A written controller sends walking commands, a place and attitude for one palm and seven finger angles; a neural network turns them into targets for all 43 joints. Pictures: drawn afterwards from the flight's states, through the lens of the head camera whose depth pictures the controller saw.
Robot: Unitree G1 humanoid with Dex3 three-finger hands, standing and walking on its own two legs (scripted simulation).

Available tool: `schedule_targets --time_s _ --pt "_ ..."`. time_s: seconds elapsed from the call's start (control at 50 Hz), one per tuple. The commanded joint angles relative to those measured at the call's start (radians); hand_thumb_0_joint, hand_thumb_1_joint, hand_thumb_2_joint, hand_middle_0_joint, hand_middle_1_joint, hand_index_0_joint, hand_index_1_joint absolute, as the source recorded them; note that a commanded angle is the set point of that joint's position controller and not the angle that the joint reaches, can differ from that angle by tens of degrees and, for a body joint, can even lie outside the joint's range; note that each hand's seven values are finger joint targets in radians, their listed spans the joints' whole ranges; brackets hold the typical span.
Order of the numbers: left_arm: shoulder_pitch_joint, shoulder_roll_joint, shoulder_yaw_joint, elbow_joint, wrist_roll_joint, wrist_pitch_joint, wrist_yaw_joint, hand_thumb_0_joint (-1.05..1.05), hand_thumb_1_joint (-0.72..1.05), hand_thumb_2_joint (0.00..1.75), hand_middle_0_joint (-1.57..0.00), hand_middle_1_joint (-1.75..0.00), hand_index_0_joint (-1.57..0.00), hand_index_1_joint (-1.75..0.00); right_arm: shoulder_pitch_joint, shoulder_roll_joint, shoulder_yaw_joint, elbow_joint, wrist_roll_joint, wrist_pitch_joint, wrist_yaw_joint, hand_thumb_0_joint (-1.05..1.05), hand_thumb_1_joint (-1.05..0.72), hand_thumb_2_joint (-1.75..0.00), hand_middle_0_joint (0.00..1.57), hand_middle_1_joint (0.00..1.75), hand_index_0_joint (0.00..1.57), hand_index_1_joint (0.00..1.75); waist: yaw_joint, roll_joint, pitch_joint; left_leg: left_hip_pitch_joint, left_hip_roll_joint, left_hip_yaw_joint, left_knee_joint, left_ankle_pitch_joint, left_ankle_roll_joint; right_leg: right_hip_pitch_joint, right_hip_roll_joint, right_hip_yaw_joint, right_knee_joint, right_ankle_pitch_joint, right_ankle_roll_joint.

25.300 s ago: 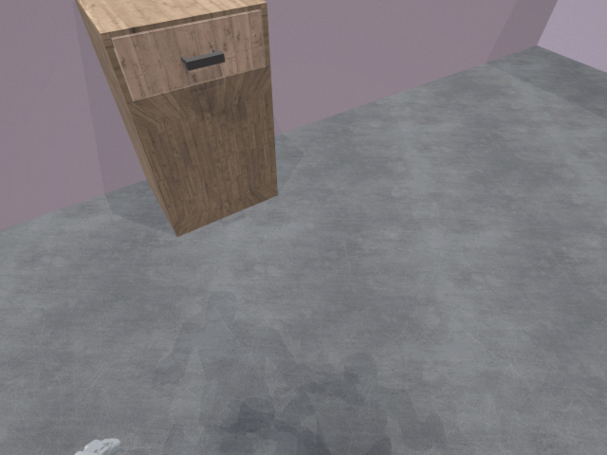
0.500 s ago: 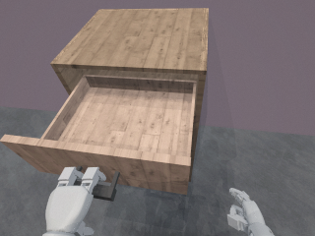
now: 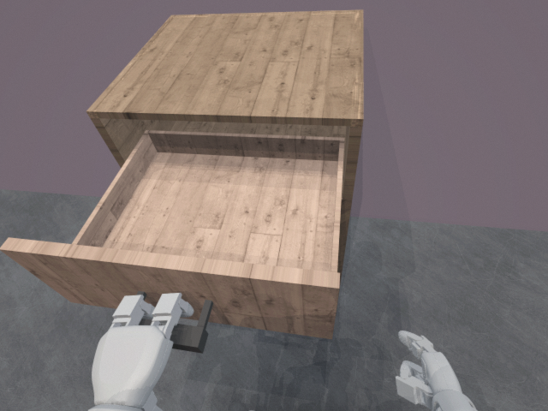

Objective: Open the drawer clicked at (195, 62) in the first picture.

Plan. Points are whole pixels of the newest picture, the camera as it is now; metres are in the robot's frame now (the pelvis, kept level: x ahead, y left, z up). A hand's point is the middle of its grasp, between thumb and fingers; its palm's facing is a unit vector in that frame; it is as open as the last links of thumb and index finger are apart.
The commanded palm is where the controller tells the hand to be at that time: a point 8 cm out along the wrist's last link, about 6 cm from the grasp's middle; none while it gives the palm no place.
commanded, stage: lift the hand off the handle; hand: left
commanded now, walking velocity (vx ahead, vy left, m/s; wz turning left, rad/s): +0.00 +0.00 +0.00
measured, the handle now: (167, 318) +0.24 +0.19 +0.02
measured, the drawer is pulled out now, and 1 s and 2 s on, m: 0.29 0.29 0.29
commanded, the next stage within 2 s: draw the hand back to the body in 1.18 s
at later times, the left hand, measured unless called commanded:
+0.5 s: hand (137, 338) +0.19 +0.19 +0.08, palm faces +0.06 -0.18 -0.98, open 13.7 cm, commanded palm +0.15 +0.19 +0.15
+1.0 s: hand (111, 289) +0.22 +0.20 +0.16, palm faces +0.18 -0.22 -0.96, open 13.8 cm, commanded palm +0.16 +0.19 +0.22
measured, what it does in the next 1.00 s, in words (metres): stands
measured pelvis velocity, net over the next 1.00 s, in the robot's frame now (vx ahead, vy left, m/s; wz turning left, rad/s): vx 0.02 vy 0.03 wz -0.04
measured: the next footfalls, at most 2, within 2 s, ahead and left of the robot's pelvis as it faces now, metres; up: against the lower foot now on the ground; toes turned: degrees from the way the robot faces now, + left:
none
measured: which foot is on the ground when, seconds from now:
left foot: down 0.00-1.00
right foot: down 0.00-1.00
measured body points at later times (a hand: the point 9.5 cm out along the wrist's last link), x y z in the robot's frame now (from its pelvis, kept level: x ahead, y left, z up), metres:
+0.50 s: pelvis +0.01 +0.01 +0.02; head +0.02 -0.03 +0.47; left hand +0.18 +0.20 +0.13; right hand +0.24 -0.20 -0.06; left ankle -0.01 +0.11 -0.68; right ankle +0.01 -0.04 -0.68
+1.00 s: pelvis +0.02 +0.03 +0.04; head +0.01 -0.02 +0.48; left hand +0.20 +0.21 +0.21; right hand +0.25 -0.16 -0.05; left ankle -0.01 +0.11 -0.68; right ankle +0.01 -0.04 -0.68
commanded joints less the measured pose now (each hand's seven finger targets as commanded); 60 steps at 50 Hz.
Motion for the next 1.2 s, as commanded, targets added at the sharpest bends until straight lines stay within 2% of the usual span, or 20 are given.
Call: schedule_targets --time_s 0.0,0.12,0.3,0.36,0.5,0.58,0.6,0.68,0.7,0.78,0.8,0.82,0.84,0.98,1.0,1.02,1.08,1.1,1.14,1.18 --pt "-0.019 0.122 0.102 -0.281 -0.02 0.019 0.026 0.0 -0.5 0.3 -0.3 -1.2 -0.3 -1.2 -0.131 -0.082 -0.028 -0.195 -0.001 -0.053 0.005 0.0 -0.9 -0.9 0.2 0.3 0.2 0.3 -0.005 -0.089 -0.176 0.103 -0.015 -0.04 -0.094 0.211 0.028 0.221 -0.075 0.208 -0.24 0.284 0.066" --pt "0.008 0.121 0.087 -0.287 -0.029 0.038 -0.024 0.0 -0.5 0.3 -0.3 -1.2 -0.3 -1.2 -0.145 -0.083 -0.019 -0.198 0.012 -0.05 0.016 0.0 -0.9 -0.9 0.2 0.3 0.2 0.3 -0.002 -0.114 -0.074 0.121 -0.001 -0.035 -0.138 0.201 0.027 0.227 -0.074 0.208 -0.291 0.235 0.068" --pt "0.033 0.147 0.102 -0.423 -0.051 0.051 -0.076 0.0 -0.5 0.3 -0.3 -1.2 -0.3 -1.2 -0.141 -0.089 -0.012 -0.21 0.013 -0.062 0.026 0.0 -0.9 -0.9 0.2 0.3 0.2 0.3 0.015 -0.054 -0.099 0.217 0.009 -0.029 -0.176 0.269 0.023 0.291 -0.081 0.234 -0.324 0.313 0.067" --pt "0.005 0.133 0.079 -0.443 -0.054 0.06 -0.101 0.0 -0.5 0.3 -0.3 -1.2 -0.3 -1.2 -0.144 -0.094 -0.015 -0.205 0.013 -0.057 0.03 0.0 -0.9 -0.9 0.2 0.3 0.2 0.3 0.005 -0.066 -0.05 0.234 0.017 -0.035 -0.193 0.265 0.024 0.268 -0.074 0.218 -0.34 0.269 0.066" --pt "0.006 0.173 0.107 -0.529 -0.068 0.072 -0.131 0.0 -0.5 0.3 -0.3 -1.2 -0.3 -1.2 -0.14 -0.094 -0.003 -0.223 0.018 -0.06 0.027 0.0 -0.9 -0.9 0.2 0.3 0.2 0.3 0.026 -0.062 -0.079 0.288 0.027 -0.032 -0.215 0.309 0.025 0.311 -0.081 0.224 -0.363 0.299 0.068" --pt "-0.011 0.188 0.128 -0.56 -0.094 0.083 -0.15 0.0 -0.5 0.3 -0.3 -1.2 -0.3 -1.2 -0.16 -0.099 -0.002 -0.221 0.029 -0.057 0.027 0.0 -0.9 -0.9 0.2 0.3 0.2 0.3 0.018 -0.051 -0.07 0.316 0.037 -0.043 -0.236 0.345 0.024 0.337 -0.077 0.207 -0.368 0.361 0.066" --pt "0.022 0.192 0.135 -0.587 -0.089 0.088 -0.154 0.0 -0.5 0.3 -0.3 -1.2 -0.3 -1.2 -0.138 -0.098 -0.001 -0.227 0.027 -0.057 0.028 0.0 -0.9 -0.9 0.2 0.3 0.2 0.3 0.037 -0.039 -0.103 0.326 0.041 -0.034 -0.239 0.363 0.023 0.354 -0.078 0.212 -0.365 0.363 0.068" --pt "-0.04 0.182 0.111 -0.619 -0.111 0.107 -0.182 0.0 -0.5 0.3 -0.3 -1.2 -0.3 -1.2 -0.17 -0.103 0.003 -0.225 0.037 -0.046 0.031 0.0 -0.9 -0.9 0.2 0.3 0.2 0.3 0.015 -0.031 -0.049 0.355 0.05 -0.047 -0.259 0.357 0.024 0.332 -0.075 0.187 -0.388 0.327 0.066" --pt "-0.026 0.19 0.116 -0.636 -0.1 0.11 -0.188 0.0 -0.5 0.3 -0.3 -1.2 -0.3 -1.2 -0.143 -0.101 0.004 -0.228 0.033 -0.045 0.031 0.0 -0.9 -0.9 0.2 0.3 0.2 0.3 0.032 -0.021 -0.068 0.364 0.056 -0.042 -0.266 0.372 0.023 0.334 -0.075 0.182 -0.386 0.303 0.067" --pt "-0.053 0.219 0.134 -0.669 -0.119 0.124 -0.207 0.0 -0.5 0.3 -0.3 -1.2 -0.3 -1.2 -0.175 -0.108 0.009 -0.237 0.046 -0.037 0.028 0.0 -0.9 -0.9 0.2 0.3 0.2 0.3 0.026 -0.03 -0.065 0.381 0.066 -0.048 -0.28 0.387 0.021 0.363 -0.075 0.177 -0.394 0.335 0.068" --pt "-0.046 0.208 0.115 -0.684 -0.101 0.132 -0.215 0.0 -0.5 0.3 -0.3 -1.2 -0.3 -1.2 -0.149 -0.101 0.013 -0.238 0.039 -0.034 0.031 0.0 -0.9 -0.9 0.2 0.3 0.2 0.3 0.041 -0.04 -0.087 0.386 0.065 -0.041 -0.283 0.397 0.02 0.368 -0.077 0.176 -0.394 0.315 0.071" --pt "-0.048 0.198 0.107 -0.66 -0.109 0.137 -0.224 0.0 -0.5 0.3 -0.3 -1.2 -0.3 -1.2 -0.167 -0.102 0.014 -0.232 0.046 -0.028 0.033 0.0 -0.9 -0.9 0.2 0.3 0.2 0.3 0.031 -0.036 -0.027 0.382 0.071 -0.046 -0.298 0.394 0.015 0.349 -0.071 0.174 -0.401 0.304 0.068" --pt "-0.042 0.169 0.073 -0.656 -0.109 0.146 -0.238 0.0 -0.5 0.3 -0.3 -1.2 -0.3 -1.2 -0.16 -0.099 0.013 -0.228 0.046 -0.026 0.039 0.0 -0.9 -0.9 0.2 0.3 0.2 0.3 0.03 -0.027 -0.028 0.387 0.068 -0.045 -0.302 0.407 0.02 0.362 -0.071 0.155 -0.401 0.312 0.071" --pt "-0.046 0.2 0.09 -0.724 -0.167 0.21 -0.307 0.0 -0.5 0.3 -0.3 -1.2 -0.3 -1.2 -0.22 -0.11 0.029 -0.257 0.083 0.007 0.054 0.0 -0.9 -0.9 0.2 0.3 0.2 0.3 0.028 -0.027 -0.032 0.407 0.092 -0.052 -0.343 0.464 0.016 0.443 -0.07 0.139 -0.397 0.396 0.078" --pt "-0.047 0.194 0.075 -0.754 -0.154 0.216 -0.316 0.0 -0.5 0.3 -0.3 -1.2 -0.3 -1.2 -0.19 -0.104 0.036 -0.262 0.076 0.012 0.057 0.0 -0.9 -0.9 0.2 0.3 0.2 0.3 0.042 -0.027 -0.063 0.408 0.092 -0.044 -0.348 0.484 0.019 0.464 -0.075 0.127 -0.393 0.397 0.082" --pt "-0.073 0.209 0.089 -0.76 -0.165 0.214 -0.317 0.0 -0.5 0.3 -0.3 -1.2 -0.3 -1.2 -0.206 -0.108 0.034 -0.257 0.08 0.02 0.054 0.0 -0.9 -0.9 0.2 0.3 0.2 0.3 0.033 -0.015 -0.028 0.411 0.096 -0.045 -0.354 0.489 0.012 0.449 -0.068 0.142 -0.404 0.402 0.079" --pt "-0.102 0.197 0.084 -0.76 -0.17 0.232 -0.325 0.0 -0.5 0.3 -0.3 -1.2 -0.3 -1.2 -0.23 -0.112 0.035 -0.263 0.084 0.03 0.063 0.0 -0.9 -0.9 0.2 0.3 0.2 0.3 0.027 -0.011 0.005 0.422 0.107 -0.06 -0.364 0.453 0.013 0.424 -0.059 0.133 -0.407 0.34 0.072" --pt "-0.09 0.158 0.037 -0.751 -0.152 0.235 -0.335 0.0 -0.5 0.3 -0.3 -1.2 -0.3 -1.2 -0.197 -0.102 0.039 -0.262 0.075 0.032 0.069 0.0 -0.9 -0.9 0.2 0.3 0.2 0.3 0.039 -0.01 -0.008 0.422 0.102 -0.05 -0.367 0.449 0.016 0.424 -0.061 0.119 -0.405 0.306 0.074" --pt "-0.061 0.161 0.043 -0.726 -0.166 0.226 -0.341 0.0 -0.5 0.3 -0.3 -1.2 -0.3 -1.2 -0.193 -0.107 0.034 -0.26 0.077 0.038 0.071 0.0 -0.9 -0.9 0.2 0.3 0.2 0.3 0.037 -0.026 0.011 0.411 0.1 -0.047 -0.376 0.438 0.015 0.441 -0.056 0.125 -0.415 0.31 0.075" --pt "-0.1 0.227 0.113 -0.726 -0.183 0.231 -0.33 0.0 -0.5 0.3 -0.3 -1.2 -0.3 -1.2 -0.233 -0.119 0.037 -0.263 0.087 0.044 0.063 0.0 -0.9 -0.9 0.2 0.3 0.2 0.3 0.031 -0.044 0.015 0.395 0.104 -0.049 -0.38 0.386 0.016 0.459 -0.059 0.141 -0.423 0.304 0.078"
